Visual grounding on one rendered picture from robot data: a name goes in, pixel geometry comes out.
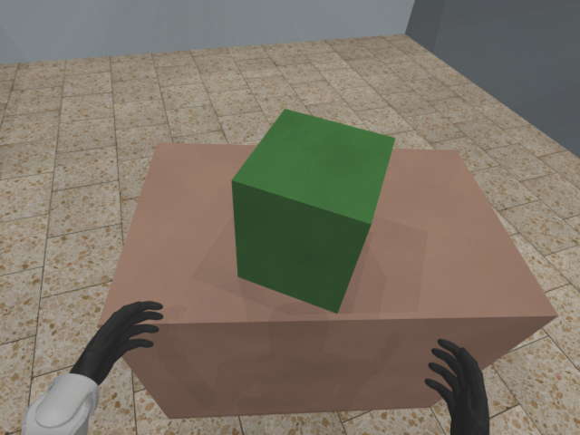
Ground robot right hand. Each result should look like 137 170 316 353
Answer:
425 339 489 435

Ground pedestal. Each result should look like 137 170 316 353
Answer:
98 142 558 419

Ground robot left hand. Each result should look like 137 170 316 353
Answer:
69 301 163 386

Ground carton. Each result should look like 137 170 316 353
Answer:
231 109 395 314

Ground robot left forearm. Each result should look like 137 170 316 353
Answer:
21 373 100 435

